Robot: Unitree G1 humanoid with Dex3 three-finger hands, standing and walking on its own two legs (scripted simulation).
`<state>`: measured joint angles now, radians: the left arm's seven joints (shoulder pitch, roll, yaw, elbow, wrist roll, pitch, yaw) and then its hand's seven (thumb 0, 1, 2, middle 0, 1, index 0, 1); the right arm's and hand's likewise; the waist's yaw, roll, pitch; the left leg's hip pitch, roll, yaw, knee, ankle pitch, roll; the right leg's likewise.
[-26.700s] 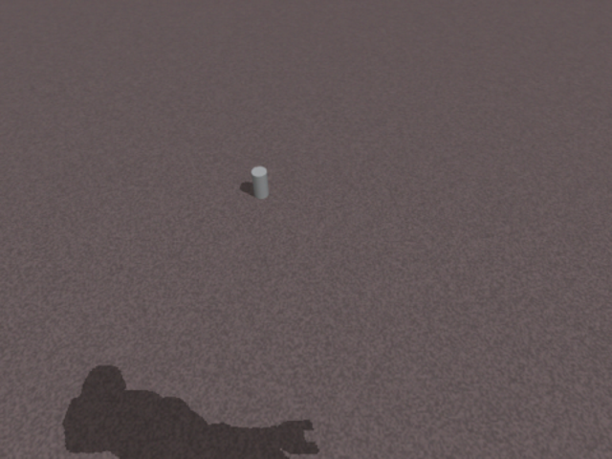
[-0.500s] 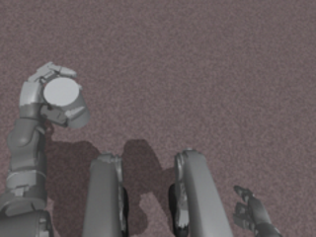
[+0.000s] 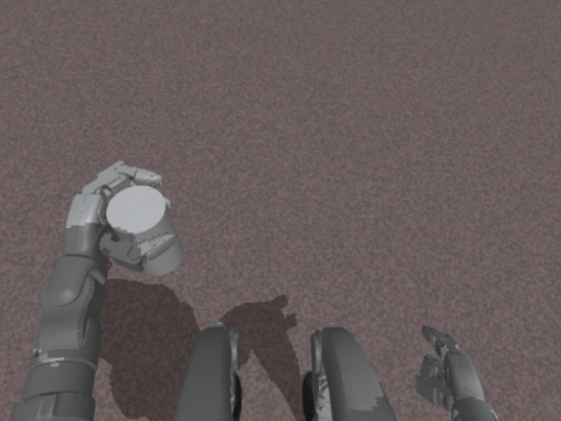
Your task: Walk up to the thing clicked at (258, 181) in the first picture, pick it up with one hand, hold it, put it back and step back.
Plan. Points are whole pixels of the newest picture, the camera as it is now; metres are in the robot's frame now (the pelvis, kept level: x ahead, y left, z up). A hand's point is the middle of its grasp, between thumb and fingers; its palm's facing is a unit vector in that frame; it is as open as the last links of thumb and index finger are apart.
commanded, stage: lift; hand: left
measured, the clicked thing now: (149, 234) +0.37 +0.19 -0.01
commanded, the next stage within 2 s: hold in 0.78 s
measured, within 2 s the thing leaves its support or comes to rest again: neither
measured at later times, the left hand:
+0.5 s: hand (115, 187) +0.37 +0.19 +0.12, palm faces -0.08 -1.00 -0.01, open 9.9 cm
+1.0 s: hand (115, 166) +0.36 +0.17 +0.16, palm faces -0.10 -0.99 +0.00, open 9.9 cm
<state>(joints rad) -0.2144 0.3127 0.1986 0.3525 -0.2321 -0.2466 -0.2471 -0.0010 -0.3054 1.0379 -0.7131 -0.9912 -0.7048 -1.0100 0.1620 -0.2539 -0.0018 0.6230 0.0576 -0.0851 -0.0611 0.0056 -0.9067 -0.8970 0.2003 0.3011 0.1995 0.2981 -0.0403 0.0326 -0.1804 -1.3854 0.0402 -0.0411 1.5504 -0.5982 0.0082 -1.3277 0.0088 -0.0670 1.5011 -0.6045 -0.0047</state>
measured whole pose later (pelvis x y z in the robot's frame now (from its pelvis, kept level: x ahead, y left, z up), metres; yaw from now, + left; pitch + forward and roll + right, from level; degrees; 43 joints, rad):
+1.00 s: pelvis +0.04 +0.00 +0.12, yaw +1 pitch +11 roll -2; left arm -0.15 0.26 0.14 0.47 -0.23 -0.32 -0.31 0.00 -0.34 1.07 -0.71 -1.01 -0.71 -1.03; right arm 0.24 -0.23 0.02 0.66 0.02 -0.09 -0.08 0.01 -0.91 -0.90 0.20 0.30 0.20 0.30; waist -0.02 0.02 -0.07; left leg -0.72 0.03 0.00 0.98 -0.45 0.01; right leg -0.67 0.00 -0.04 0.94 -0.45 0.00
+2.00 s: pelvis +0.04 +0.00 +0.14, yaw +2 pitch +6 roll -1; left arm -0.15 0.24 0.13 0.50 -0.23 -0.34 -0.29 0.00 -0.34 1.08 -0.71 -1.02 -0.71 -1.03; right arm 0.23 -0.23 0.02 0.68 0.02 -0.08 -0.08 0.01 -0.91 -0.90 0.20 0.30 0.20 0.30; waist -0.02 0.01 -0.03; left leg -0.55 0.02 0.00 0.84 -0.39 0.01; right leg -0.51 0.00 -0.03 0.81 -0.39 0.00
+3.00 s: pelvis +0.04 +0.01 +0.14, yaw +1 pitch +5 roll -1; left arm -0.16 0.24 0.14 0.54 -0.23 -0.36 -0.30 0.00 -0.34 1.08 -0.71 -1.02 -0.71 -1.03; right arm 0.24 -0.22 0.01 0.69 0.02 -0.09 -0.07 0.01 -0.91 -0.90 0.20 0.30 0.20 0.30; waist -0.02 0.01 -0.03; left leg -0.55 0.02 0.01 0.84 -0.39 0.01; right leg -0.50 0.00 -0.03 0.80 -0.39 0.01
